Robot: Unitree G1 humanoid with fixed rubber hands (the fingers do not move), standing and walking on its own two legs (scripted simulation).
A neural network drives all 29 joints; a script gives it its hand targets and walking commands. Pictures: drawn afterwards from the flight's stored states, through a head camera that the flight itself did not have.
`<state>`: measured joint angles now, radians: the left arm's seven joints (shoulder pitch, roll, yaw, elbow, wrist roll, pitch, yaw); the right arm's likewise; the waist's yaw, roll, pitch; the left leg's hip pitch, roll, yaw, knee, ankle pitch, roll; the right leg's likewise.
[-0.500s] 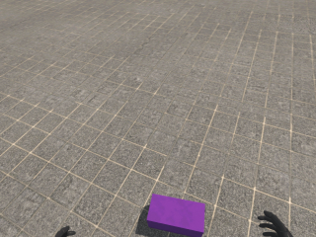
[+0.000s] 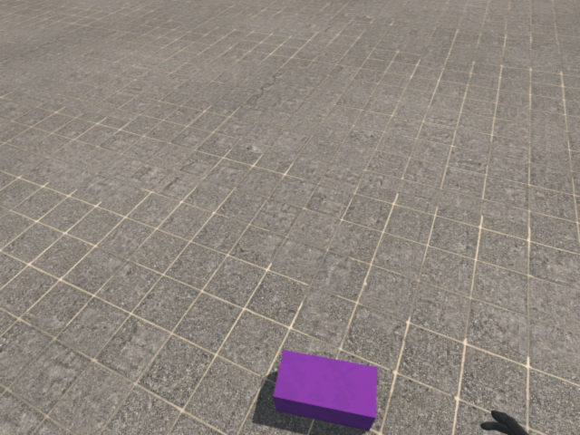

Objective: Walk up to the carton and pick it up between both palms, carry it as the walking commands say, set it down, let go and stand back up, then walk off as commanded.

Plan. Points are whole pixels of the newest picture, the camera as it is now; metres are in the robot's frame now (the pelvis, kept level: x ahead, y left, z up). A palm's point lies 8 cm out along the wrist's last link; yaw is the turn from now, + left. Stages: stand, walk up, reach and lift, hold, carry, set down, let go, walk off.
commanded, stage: stand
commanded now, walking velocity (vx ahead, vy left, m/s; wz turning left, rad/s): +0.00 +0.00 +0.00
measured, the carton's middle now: (325, 389) +0.40 -0.06 -0.71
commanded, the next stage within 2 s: walk off in 0.90 s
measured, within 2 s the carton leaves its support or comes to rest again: neither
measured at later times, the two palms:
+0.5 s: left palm out of the picture +0.08 +0.30 -0.10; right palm out of the picture +0.09 -0.31 -0.11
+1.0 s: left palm out of the picture +0.08 +0.29 -0.10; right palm out of the picture +0.08 -0.32 -0.11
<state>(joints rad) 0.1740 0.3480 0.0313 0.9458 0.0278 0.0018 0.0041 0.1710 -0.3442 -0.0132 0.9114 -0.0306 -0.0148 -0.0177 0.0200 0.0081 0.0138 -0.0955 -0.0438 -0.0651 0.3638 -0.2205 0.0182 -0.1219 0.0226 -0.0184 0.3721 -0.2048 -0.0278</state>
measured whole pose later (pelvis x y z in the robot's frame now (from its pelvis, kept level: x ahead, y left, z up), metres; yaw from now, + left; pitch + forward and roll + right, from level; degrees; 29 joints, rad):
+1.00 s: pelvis +0.00 -0.01 +0.00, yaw +0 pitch -2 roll +0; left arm 0.11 0.37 0.00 1.09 0.02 -0.01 0.01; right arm 0.14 -0.37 -0.01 1.06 -0.02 -0.02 -0.01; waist 0.01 0.01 0.02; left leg -0.07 -0.02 -0.07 0.31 -0.19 0.00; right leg -0.10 0.04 -0.01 0.32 -0.17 -0.05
